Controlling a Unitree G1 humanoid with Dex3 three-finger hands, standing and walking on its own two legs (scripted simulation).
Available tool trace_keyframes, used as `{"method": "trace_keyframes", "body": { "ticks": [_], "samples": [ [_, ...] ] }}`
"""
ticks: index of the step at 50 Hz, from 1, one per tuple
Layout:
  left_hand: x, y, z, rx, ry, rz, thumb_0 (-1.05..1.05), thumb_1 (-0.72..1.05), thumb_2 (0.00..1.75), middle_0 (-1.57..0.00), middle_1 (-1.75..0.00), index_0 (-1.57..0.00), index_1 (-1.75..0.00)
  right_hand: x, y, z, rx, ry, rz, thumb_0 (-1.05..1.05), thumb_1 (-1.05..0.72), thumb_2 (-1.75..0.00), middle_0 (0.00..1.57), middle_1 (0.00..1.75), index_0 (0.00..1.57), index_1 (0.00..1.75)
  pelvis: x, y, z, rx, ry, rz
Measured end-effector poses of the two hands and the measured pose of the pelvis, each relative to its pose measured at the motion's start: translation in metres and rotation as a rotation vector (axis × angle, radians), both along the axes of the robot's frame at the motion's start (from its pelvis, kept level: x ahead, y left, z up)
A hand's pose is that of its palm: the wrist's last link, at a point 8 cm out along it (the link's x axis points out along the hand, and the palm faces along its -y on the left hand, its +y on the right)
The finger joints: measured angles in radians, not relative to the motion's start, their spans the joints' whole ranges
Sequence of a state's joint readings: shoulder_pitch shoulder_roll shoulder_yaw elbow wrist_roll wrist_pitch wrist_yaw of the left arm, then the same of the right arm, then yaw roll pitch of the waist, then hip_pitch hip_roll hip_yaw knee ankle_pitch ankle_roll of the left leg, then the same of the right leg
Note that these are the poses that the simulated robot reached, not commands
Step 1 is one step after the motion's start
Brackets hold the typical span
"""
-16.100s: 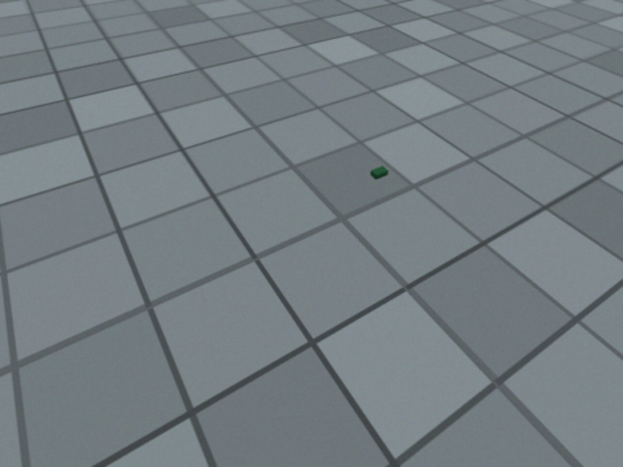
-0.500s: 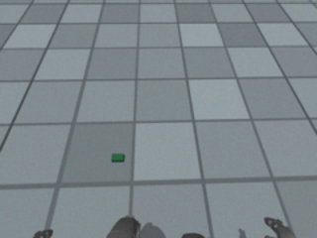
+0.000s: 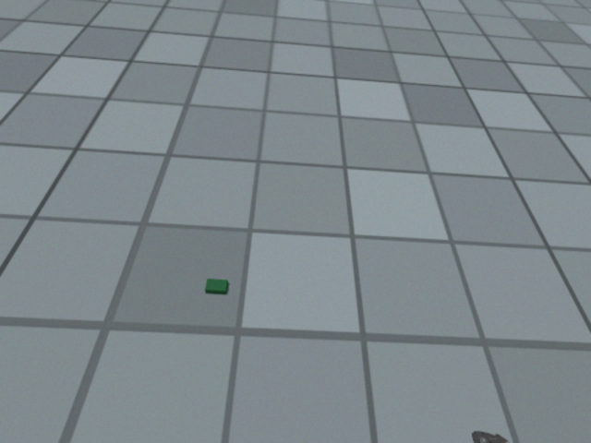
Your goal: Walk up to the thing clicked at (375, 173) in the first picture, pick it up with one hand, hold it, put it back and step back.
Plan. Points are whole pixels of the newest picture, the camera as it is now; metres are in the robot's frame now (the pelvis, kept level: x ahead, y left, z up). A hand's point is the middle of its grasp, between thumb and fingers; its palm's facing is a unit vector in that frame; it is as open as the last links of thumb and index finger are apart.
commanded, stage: walk up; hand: left
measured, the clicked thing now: (216, 286) +0.74 +0.25 -0.75
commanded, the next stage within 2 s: stand in 0.94 s
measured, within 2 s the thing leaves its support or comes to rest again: neither
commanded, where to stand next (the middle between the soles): +0.36 +0.00 m, yaw +2 degrees
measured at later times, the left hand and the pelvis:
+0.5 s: hand out of the picture +0.06 +0.26 -0.14, palm faces +0.04 -0.94 -0.34, open 7.4 cm; pelvis -0.01 -0.01 +0.01, yaw +1 degrees
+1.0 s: hand out of the picture +0.09 +0.25 -0.14, palm faces +0.04 -0.94 -0.34, open 7.4 cm; pelvis +0.00 -0.01 +0.01, yaw +1 degrees
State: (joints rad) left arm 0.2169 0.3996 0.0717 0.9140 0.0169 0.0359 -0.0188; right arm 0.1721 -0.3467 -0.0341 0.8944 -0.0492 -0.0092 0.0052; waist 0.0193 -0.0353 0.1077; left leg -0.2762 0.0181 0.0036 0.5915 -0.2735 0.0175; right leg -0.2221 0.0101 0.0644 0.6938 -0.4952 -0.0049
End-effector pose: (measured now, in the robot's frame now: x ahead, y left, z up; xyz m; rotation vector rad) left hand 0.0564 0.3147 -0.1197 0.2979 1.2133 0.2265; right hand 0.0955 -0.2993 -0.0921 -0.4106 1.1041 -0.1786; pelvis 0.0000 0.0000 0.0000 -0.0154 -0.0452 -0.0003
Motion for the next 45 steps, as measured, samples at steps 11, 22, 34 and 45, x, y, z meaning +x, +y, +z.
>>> {"method": "trace_keyframes", "body": {
  "ticks": [11,22,34,45],
  "samples": [
    [-0.048,-0.012,0.01,0.019,0.012,0.036,0.01,0.9,0.9,-0.21,-0.3,-0.2,-0.3,-0.026,-0.014,-0.014,0.036,0.024,-0.032,0.0,-0.91,-0.9,0.21,0.3,0.2,0.3,-0.016,-0.004,0.001,0.005,-0.016,0.023],
    [-0.013,-0.009,0.011,-0.004,-0.039,0.014,0.01,0.9,0.9,-0.2,-0.3,-0.2,-0.3,-0.033,0.013,-0.013,0.09,0.055,-0.034,0.0,-0.9,-0.9,0.21,0.3,0.2,0.3,-0.013,-0.003,0.008,0.007,0.001,0.019],
    [0.013,-0.019,0.015,0.005,-0.042,0.015,0.01,0.9,0.9,-0.2,-0.3,-0.2,-0.3,-0.001,0.002,-0.012,0.08,0.034,-0.043,0.0,-0.91,-0.9,0.21,0.3,0.2,0.3,0.001,-0.009,0.011,0.006,0.007,0.027],
    [0.024,-0.022,0.014,-0.003,-0.051,0.021,0.01,0.9,0.9,-0.2,-0.3,-0.2,-0.3,0.018,-0.001,-0.006,0.066,0.019,-0.033,0.0,-0.91,-0.9,0.21,0.3,0.2,0.3,0.005,-0.011,0.011,0.008,0.002,0.028]
  ]
}}
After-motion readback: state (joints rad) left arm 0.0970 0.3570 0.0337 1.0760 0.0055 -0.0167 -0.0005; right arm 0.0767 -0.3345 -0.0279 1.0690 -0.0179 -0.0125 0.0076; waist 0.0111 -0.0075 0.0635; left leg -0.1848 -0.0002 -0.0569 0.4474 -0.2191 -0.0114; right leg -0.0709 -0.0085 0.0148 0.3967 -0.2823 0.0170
